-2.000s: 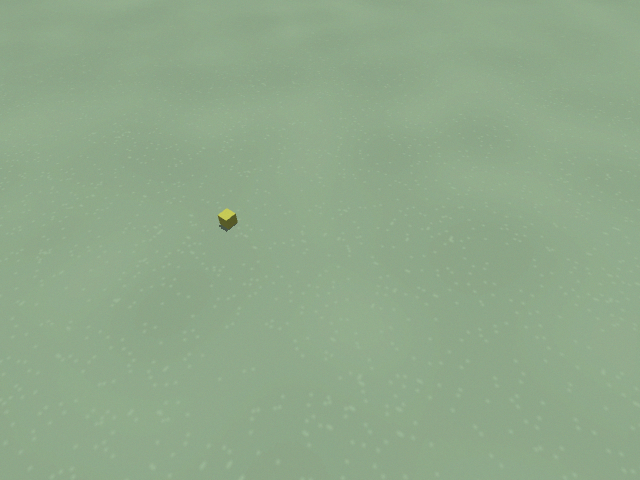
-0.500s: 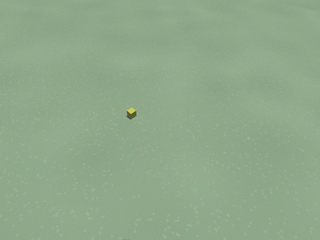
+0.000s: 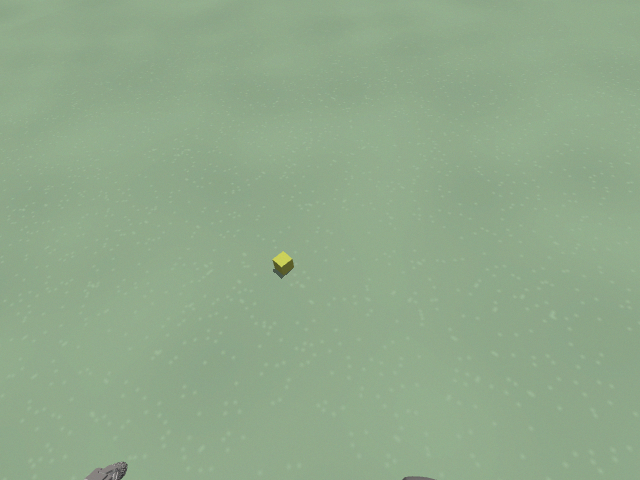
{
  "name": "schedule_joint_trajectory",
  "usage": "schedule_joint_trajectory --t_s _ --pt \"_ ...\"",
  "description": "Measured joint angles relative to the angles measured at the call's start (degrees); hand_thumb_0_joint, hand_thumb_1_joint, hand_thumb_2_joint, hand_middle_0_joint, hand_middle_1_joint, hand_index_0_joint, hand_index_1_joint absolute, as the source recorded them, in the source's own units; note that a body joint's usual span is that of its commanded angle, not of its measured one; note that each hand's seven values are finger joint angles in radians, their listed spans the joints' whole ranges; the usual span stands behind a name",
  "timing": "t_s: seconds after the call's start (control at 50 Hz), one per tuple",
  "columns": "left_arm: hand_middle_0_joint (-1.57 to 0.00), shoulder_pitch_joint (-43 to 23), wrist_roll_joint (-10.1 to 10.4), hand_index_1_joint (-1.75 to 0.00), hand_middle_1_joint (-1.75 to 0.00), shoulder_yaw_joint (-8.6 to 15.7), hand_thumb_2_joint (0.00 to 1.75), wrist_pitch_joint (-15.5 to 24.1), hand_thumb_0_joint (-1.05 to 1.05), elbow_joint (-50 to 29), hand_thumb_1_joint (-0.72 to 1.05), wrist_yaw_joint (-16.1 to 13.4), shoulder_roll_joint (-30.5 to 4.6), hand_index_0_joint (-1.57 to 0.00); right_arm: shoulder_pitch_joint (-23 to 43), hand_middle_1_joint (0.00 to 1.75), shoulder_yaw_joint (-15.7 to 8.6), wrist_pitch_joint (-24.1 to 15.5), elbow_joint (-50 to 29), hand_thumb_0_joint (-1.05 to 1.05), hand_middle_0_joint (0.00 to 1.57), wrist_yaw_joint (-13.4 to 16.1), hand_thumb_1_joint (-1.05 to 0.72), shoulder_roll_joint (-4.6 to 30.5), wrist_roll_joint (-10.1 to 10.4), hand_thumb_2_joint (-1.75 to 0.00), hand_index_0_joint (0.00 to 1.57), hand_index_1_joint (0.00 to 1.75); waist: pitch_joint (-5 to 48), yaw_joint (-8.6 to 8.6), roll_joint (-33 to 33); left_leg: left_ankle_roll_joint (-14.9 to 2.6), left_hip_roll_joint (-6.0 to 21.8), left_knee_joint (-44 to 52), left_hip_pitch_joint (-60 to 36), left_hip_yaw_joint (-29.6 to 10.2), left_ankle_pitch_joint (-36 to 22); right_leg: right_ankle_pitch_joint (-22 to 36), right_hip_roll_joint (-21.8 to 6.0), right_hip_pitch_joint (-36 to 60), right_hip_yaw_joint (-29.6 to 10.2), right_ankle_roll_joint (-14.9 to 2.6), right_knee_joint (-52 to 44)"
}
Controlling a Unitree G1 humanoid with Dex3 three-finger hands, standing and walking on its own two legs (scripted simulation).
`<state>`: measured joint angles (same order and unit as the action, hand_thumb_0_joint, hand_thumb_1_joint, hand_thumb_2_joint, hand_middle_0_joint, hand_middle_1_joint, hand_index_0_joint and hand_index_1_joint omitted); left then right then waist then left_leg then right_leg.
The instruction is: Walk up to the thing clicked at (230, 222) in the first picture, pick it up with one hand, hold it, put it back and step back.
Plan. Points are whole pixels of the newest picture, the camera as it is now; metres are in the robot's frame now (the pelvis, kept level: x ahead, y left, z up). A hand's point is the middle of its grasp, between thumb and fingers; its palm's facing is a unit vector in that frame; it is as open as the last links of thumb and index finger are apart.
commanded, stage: walk up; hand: left
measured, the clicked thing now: (283, 263) +0.97 +0.19 -0.73
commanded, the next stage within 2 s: none
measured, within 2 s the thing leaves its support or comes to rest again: neither
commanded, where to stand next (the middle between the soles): +0.62 -0.01 m, yaw +1 degrees
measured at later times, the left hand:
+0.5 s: hand (148, 416) +0.25 +0.29 -0.14, palm faces -0.04 -0.94 -0.33, open 7.3 cm
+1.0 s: hand (198, 300) +0.43 +0.24 -0.11, palm faces -0.01 -0.91 -0.41, open 7.3 cm
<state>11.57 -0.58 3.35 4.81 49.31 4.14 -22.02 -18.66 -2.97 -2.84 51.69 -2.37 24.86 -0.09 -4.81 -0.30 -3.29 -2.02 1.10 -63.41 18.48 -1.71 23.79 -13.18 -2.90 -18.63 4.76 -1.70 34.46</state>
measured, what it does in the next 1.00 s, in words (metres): walks ahead: left foot, then right foot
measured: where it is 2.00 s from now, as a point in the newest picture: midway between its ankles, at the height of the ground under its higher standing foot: (346, 369)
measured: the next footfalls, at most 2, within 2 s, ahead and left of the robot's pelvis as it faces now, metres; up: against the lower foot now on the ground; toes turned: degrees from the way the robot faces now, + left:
left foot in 0.28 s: +0.28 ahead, +0.14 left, +0.00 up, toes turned +6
right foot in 0.70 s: +0.45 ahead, -0.15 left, +0.00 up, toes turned -5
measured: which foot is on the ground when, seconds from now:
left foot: up 0.00-0.26, down 0.28-0.72, up 0.74-1.00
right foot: down 0.00-0.32, up 0.34-0.68, down 0.70-1.00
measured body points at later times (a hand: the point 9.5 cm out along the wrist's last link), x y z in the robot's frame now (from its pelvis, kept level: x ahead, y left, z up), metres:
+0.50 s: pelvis +0.22 +0.02 +0.01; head +0.23 +0.04 +0.46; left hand +0.25 +0.34 -0.12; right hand +0.31 -0.29 -0.08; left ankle +0.24 +0.13 -0.73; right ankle +0.24 -0.13 -0.67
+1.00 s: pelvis +0.40 -0.04 +0.01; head +0.42 -0.06 +0.46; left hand +0.43 +0.28 -0.08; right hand +0.47 -0.36 -0.12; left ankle +0.48 +0.11 -0.69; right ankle +0.41 -0.15 -0.73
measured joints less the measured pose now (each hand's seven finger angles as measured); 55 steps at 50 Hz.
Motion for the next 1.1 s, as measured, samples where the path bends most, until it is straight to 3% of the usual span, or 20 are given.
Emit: schedule_joint_trajectory --t_s 0.06,0.16,0.26,0.3,0.32,0.38,0.42,0.58,0.66,0.7,0.74,0.8,0.84,0.98,1.1 --pt "-0.2 2.3 0.0 -0.3 -0.3 -0.6 0.9 0.0 0.01 -0.3 0.91 -0.2 0.7 -0.21 1.7 0.3 -0.2 -0.5 -0.9 0.01 0.21 -0.7 -0.9 0.5 -0.2 -0.9 0.21 0.3 0.6 -0.83 -0.4 0.47 1.1 2.4 5.8 0.6 -3.8 -0.2 0.6 4.0 0.5 -0.21 -4.1" --pt "-0.2 6.1 -0.5 -0.3 -0.3 -0.6 0.9 -0.2 0.01 -0.5 0.91 -0.1 -0.4 -0.21 3.6 0.3 -0.7 -0.5 -2.1 0.01 0.21 -1.9 -0.9 0.2 -1.1 -0.9 0.21 0.3 0.9 -1.98 0.8 2.16 3.5 16.8 9.9 2.1 -8.3 -2.5 1.4 8.9 1.4 -0.38 -7.4" --pt "-0.2 9.1 -0.6 -0.3 -0.3 -0.5 0.9 -0.9 0.01 -0.4 0.9 0.1 -2.3 -0.21 4.5 0.3 -1.1 -0.7 -2.5 0.01 0.21 -2.4 -0.9 -0.2 -1.3 -0.9 0.21 0.3 0.8 -3.15 2.7 1.49 3.3 28.8 6.9 4.3 -13.6 -8.4 1.1 12.5 2.0 1.2 -4.8" --pt "-0.2 10.2 -0.5 -0.3 -0.3 -0.6 0.9 -1.3 0.01 -0.3 0.9 -0.2 -3.1 -0.21 4.7 0.3 -1.2 -1.4 -2.8 0.01 0.21 -2.2 -0.9 -0.4 -1.6 -0.9 0.21 0.3 0.9 -3.13 4.1 0.76 1.9 30.9 4.4 5.4 -16.0 -12.6 -0.2 12.5 1.7 1.43 0.0" --pt "-0.2 10.2 -0.2 -0.3 -0.3 -0.5 0.9 -1.8 0.01 0.1 0.91 -0.5 -3.2 -0.21 5.2 0.3 -1.2 -1.8 -3.1 0.01 0.21 -1.9 -0.9 -0.7 -2.0 -0.9 0.21 0.3 0.4 -3.13 5.3 0.63 1.1 29.0 4.2 6.2 -14.8 -13.6 -1.5 10.9 0.7 0.57 5.4" --pt "-0.2 9.5 0.1 -0.3 -0.3 -1.1 0.9 -3.0 0.01 1.5 0.91 -1.4 -3.0 -0.2 5.2 0.3 -0.8 -2.5 -4.8 0.01 0.21 -1.3 -0.9 -1.6 -1.2 -0.9 0.21 0.3 0.1 -1.81 5.5 0.36 1.2 26.5 2.5 6.3 -10.5 -14.3 1.0 2.8 -4.3 -1.02 24.3" --pt "-0.2 8.9 0.4 -0.3 -0.3 -1.3 0.9 -3.1 0.01 1.8 0.91 -1.5 -3.4 -0.2 4.5 0.3 -0.1 -2.6 -5.4 0.01 0.21 -0.8 -0.9 -2.5 -0.5 -0.9 0.21 0.3 0.2 -1.24 6.4 0.57 1.1 28.6 -0.3 6.6 -10.0 -11.9 1.3 -1.7 -5.8 -1.3 29.1" --pt "-0.2 6.2 -0.3 -0.3 -0.3 -0.5 0.9 -3.0 0.01 0.7 0.91 0.6 -3.3 -0.2 0.5 0.3 0.7 -2.5 -5.3 0.01 0.21 -0.8 -0.9 -2.1 -0.6 -0.9 0.21 0.3 0.5 0.26 6.3 1.32 1.0 35.2 -8.8 7.5 -7.9 -3.2 -3.4 -10.0 -4.6 0.75 13.9" --pt "-0.2 4.8 -0.6 -0.3 -0.3 -0.1 0.9 -2.6 0.01 0.8 0.91 1.2 -2.9 -0.2 -1.4 0.3 0.2 -1.9 -4.7 0.01 0.21 -0.8 -0.9 -0.6 -0.6 -0.9 0.21 0.3 0.9 1.28 4.6 2.63 1.7 34.0 -11.2 7.4 -4.3 0.9 -3.3 -8.0 -3.6 0.39 4.3" --pt "-0.2 4.6 -0.7 -0.3 -0.3 0.2 0.9 -1.8 0.01 0.6 0.91 1.1 -3.1 -0.2 -2.4 0.3 0.0 -1.2 -4.5 0.01 0.21 -0.7 -0.9 0.0 -0.5 -0.9 0.21 0.3 1.4 1.51 3.7 3.2 2.6 30.4 -11.3 7.0 -0.7 2.4 -2.2 -5.0 -2.7 0.17 0.3" --pt "-0.2 3.8 -0.9 -0.3 -0.3 0.6 0.9 -0.8 0.01 0.3 0.91 0.5 -2.5 -0.2 -2.4 0.3 -0.3 -0.3 -3.6 0.01 0.21 -0.3 -0.9 0.7 -0.6 -0.9 0.21 0.3 0.8 1.39 1.0 1.42 4.6 20.9 -8.6 4.6 2.9 2.1 -0.3 -4.4 -1.1 0.71 2.8" --pt "-0.2 3.5 -0.3 -0.3 -0.3 0.0 0.9 0.1 0.01 -1.0 0.91 -0.3 -1.6 -0.2 -1.0 0.3 0.0 1.0 -1.8 0.01 0.21 0.2 -0.9 0.7 -0.4 -0.9 0.21 0.3 0.3 0.23 0.3 0.39 1.7 4.0 -1.2 1.5 2.9 -1.0 -0.1 -2.8 -0.6 0.25 4.1" --pt "-0.2 4.0 0.0 -0.3 -0.3 -0.6 0.9 0.2 0.01 -1.4 0.91 -0.7 -0.8 -0.21 0.0 0.3 0.1 1.0 -1.4 0.01 0.21 0.1 -0.9 0.8 -0.1 -0.9 0.21 0.3 0.2 -0.28 -0.5 0.26 1.3 0.8 2.9 1.5 0.2 -0.9 0.2 -0.4 -0.3 0.01 1.6" --pt "-0.2 7.6 -0.4 -0.3 -0.3 -1.1 0.9 0.1 0.01 -1.8 0.91 -1.0 -0.8 -0.21 1.8 0.3 -0.2 0.9 -2.1 0.01 0.21 -1.7 -0.9 -0.2 -1.2 -0.9 0.21 0.3 0.6 -1.38 -0.2 1.82 3.4 13.4 9.6 2.4 -6.5 -1.3 1.4 5.9 0.6 -0.67 -5.3" --pt "-0.2 10.3 -0.4 -0.3 -0.3 -1.0 0.9 -0.3 0.01 -1.7 0.9 -1.1 -2.3 -0.21 2.8 0.3 -0.6 0.7 -2.2 0.01 0.21 -2.4 -0.9 -0.8 -1.6 -0.9 0.21 0.3 0.7 -2.5 1.6 1.45 3.5 25.5 7.2 3.5 -10.7 -6.0 1.2 9.2 1.3 0.69 -3.7"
